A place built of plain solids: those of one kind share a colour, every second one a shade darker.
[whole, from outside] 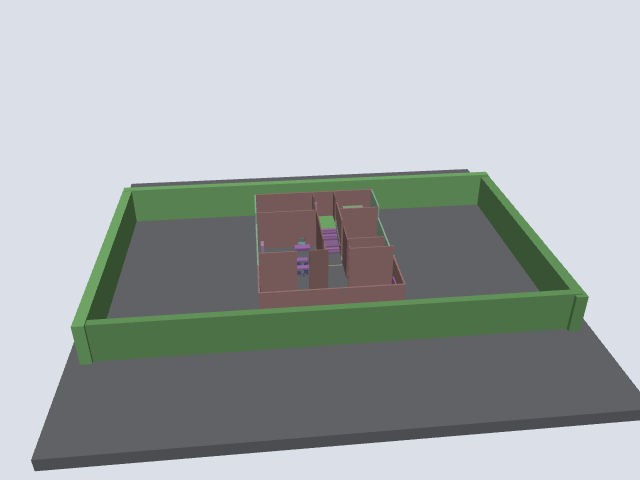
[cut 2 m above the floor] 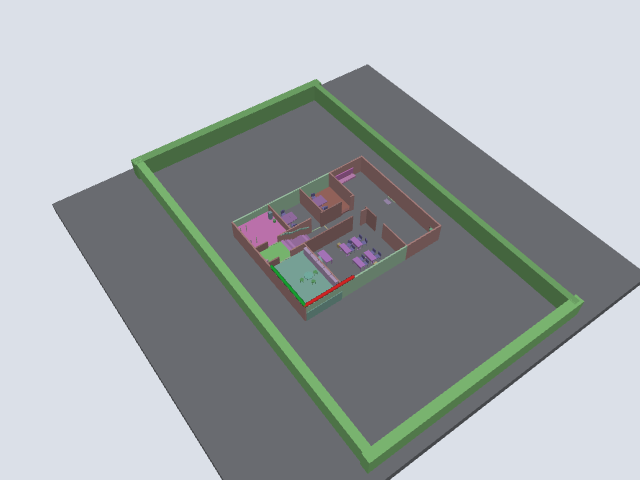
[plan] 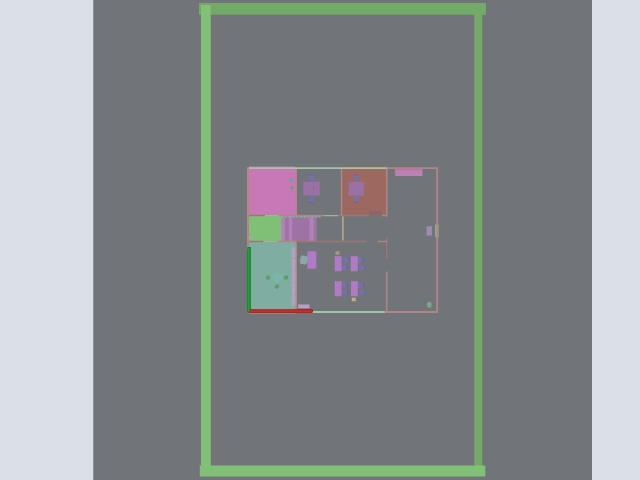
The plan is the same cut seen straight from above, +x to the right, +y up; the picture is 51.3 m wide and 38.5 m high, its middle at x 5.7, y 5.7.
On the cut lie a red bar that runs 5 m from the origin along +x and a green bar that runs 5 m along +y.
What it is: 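A split-level school wing of the 2010s; 15.0 x 11.4 m, ceiling 2.70 m, its west end 1.16 m higher up one straight flight of 7 risers of 0.165 m in its corridor, a corridor of 2.08 m, a front door of 0.86 to 0.98 x 2.1 m, inner doorways of 0.90 to 1.12 m, pupils' tables 0.64 m and their chairs 0.38 m, a teacher's desk 0.73 m, notice boards and coat hooks at a child's height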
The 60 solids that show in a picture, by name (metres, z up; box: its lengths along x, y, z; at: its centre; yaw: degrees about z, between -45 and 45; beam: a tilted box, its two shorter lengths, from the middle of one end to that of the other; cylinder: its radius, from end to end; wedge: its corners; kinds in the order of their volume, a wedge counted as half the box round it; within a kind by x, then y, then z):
{
 "ring_hedge_1": {"box": [0.78, 37.71, 3.54], "at": [-3.45, 5.7, 1.72]},
 "ring_hedge_2": {"box": [22.91, 0.89, 3.49], "at": [7.51, -12.82, 1.7]},
 "ring_hedge_3": {"box": [23.03, 0.94, 3.28], "at": [7.51, 24.24, 1.59]},
 "ring_hedge_4": {"box": [0.63, 37.41, 3.37], "at": [18.4, 5.7, 1.63]},
 "wall_1": {"box": [0.15, 11.69, 3.9], "at": [-0.07, 5.7, 1.9]},
 "wall_2": {"box": [1.14, 0.12, 3.9], "at": [0.57, 5.58, 1.9]},
 "wall_3": {"box": [1.29, 0.12, 3.9], "at": [0.64, 7.66, 1.9]},
 "wall_4": {"box": [1.46, 0.12, 3.9], "at": [3.07, 5.58, 1.9]},
 "wall_5": {"box": [1.45, 0.12, 3.9], "at": [3.07, 7.66, 1.9]},
 "wall_6": {"box": [0.12, 5.58, 3.9], "at": [3.8, 2.79, 1.9]},
 "wall_7": {"box": [0.12, 3.73, 3.9], "at": [3.8, 9.53, 1.9]},
 "wall_8": {"box": [2.29, 0.12, 3.9], "at": [4.94, 7.66, 1.9]},
 "wall_9": {"box": [5.57, 0.12, 3.9], "at": [6.58, 5.58, 1.9]},
 "wall_10": {"box": [0.12, 3.73, 2.75], "at": [7.42, 9.53, 1.32]},
 "wall_11": {"box": [2.47, 0.12, 3.9], "at": [8.4, 7.66, 1.9]},
 "wall_12": {"box": [0.72, 0.12, 3.9], "at": [10.69, 5.58, 1.9]},
 "wall_13": {"box": [0.37, 0.12, 3.9], "at": [10.86, 7.66, 1.9]},
 "wall_14": {"box": [0.12, 3.18, 3.9], "at": [11.05, 1.59, 1.9]},
 "wall_15": {"box": [0.12, 1.63, 3.9], "at": [11.05, 5.02, 1.9]},
 "wall_16": {"box": [0.12, 3.83, 3.9], "at": [11.05, 9.48, 1.9]},
 "wall_17": {"box": [4.27, 0.15, 2.75], "at": [13.04, -0.07, 1.32]},
 "wall_18": {"box": [4.27, 0.15, 2.75], "at": [13.04, 11.46, 1.32]},
 "wall_19": {"box": [0.15, 11.69, 2.75], "at": [15.1, 5.7, 1.32]},
 "split_lounge_level_1": {"box": [3.74, 5.72, 1.21], "at": [1.87, 2.66, 0.55]},
 "split_kitchen_level_1": {"box": [3.74, 3.87, 1.21], "at": [1.87, 9.65, 0.55]},
 "glazing_1": {"box": [3.8, 0.15, 3.9], "at": [1.9, -0.07, 1.9]},
 "glazing_2": {"box": [3.8, 0.15, 3.9], "at": [1.9, 11.46, 1.9]},
 "glazing_3": {"box": [3.62, 0.15, 2.75], "at": [5.61, 11.46, 1.32]},
 "glazing_4": {"box": [7.25, 0.15, 2.75], "at": [7.42, -0.07, 1.32]},
 "glazing_5": {"box": [3.62, 0.15, 2.75], "at": [9.24, 11.46, 1.32]},
 "split_corridor_level_1": {"box": [2.6, 1.96, 1.21], "at": [1.3, 6.62, 0.55]},
 "meet_level_1": {"box": [2.15, 0.3, 0.2], "at": [8.56, 7.87, 0.05]},
 "meet_level_2": {"box": [3.5, 3.57, 0.2], "at": [9.24, 9.8, 0.05]},
 "split_steps_1": {"box": [0.29, 1.96, 0.71], "at": [2.75, 6.62, 0.8]},
 "split_steps_2": {"box": [0.29, 1.96, 0.55], "at": [3.04, 6.62, 0.72]},
 "split_steps_3": {"box": [0.29, 1.96, 0.38], "at": [3.33, 6.62, 0.64]},
 "split_steps_4": {"box": [0.29, 1.96, 0.21], "at": [3.63, 6.62, 0.55]},
 "split_steps_5": {"box": [1.08, 1.96, 0.55], "at": [4.32, 6.62, 0.22]},
 "split_steps_6": {"box": [0.29, 1.96, 0.38], "at": [5.0, 6.62, 0.14]},
 "split_steps_7": {"box": [0.29, 1.96, 0.21], "at": [5.3, 6.62, 0.06]},
 "shelf_1": {"box": [0.3, 0.9, 1.35], "at": [3.58, 0.88, 1.78]},
 "shelf_2": {"box": [0.3, 0.9, 1.35], "at": [3.58, 1.83, 1.78]},
 "shelf_3": {"box": [0.3, 0.9, 1.35], "at": [3.58, 2.78, 1.78]},
 "shelf_4": {"box": [0.3, 0.9, 1.35], "at": [3.58, 3.73, 1.78]},
 "shelf_5": {"box": [0.3, 0.9, 1.35], "at": [3.58, 4.68, 1.78]},
 "desk_1": {"box": [0.7, 1.4, 0.07], "at": [5.05, 4.09, 0.69]},
 "desk_2": {"box": [0.55, 1.2, 0.07], "at": [7.15, 1.79, 0.6]},
 "desk_3": {"box": [0.55, 1.2, 0.07], "at": [7.15, 3.79, 0.6]},
 "desk_4": {"box": [0.55, 1.2, 0.07], "at": [8.45, 1.79, 0.6]},
 "desk_5": {"box": [0.55, 1.2, 0.07], "at": [8.45, 3.79, 0.6]},
 "bench_upholstered_1": {"box": [2.2, 0.5, 0.2], "at": [12.83, 11.09, 0.3]},
 "meeting_table_1": {"box": [1.33, 1.1, 0.07], "at": [5.01, 9.82, 0.7]},
 "meeting_table_2": {"box": [1.23, 1.1, 0.07], "at": [8.59, 9.82, 0.85]},
 "hall_coat_hooks_1": {"box": [2.23, 0.12, 0.68], "at": [12.81, 11.33, 0.85]},
 "task_chair_1": {"box": [0.48, 0.68, 0.26], "at": [4.4, 4.09, 0.58], "yaw": -12.3},
 "bar_table_1": {"box": [0.7, 2.0, 0.06], "at": [0.45, 9.55, 2.2]},
 "meet_steps_1": {"box": [1.04, 0.3, 0.2], "at": [10.15, 7.87, 0.05]},
 "coffee_table_1": {"cylinder": 0.4, "from": [2.25, 2.69, 1.48], "to": [2.25, 2.69, 1.55]},
 "doormat_hold_1": {"box": [0.45, 0.75, 0.06], "at": [14.47, 6.43, -0.02]},
 "cable_cover_1": {"box": [0.1, 1.94, 0.07], "at": [7.54, 6.62, -0.01]}
}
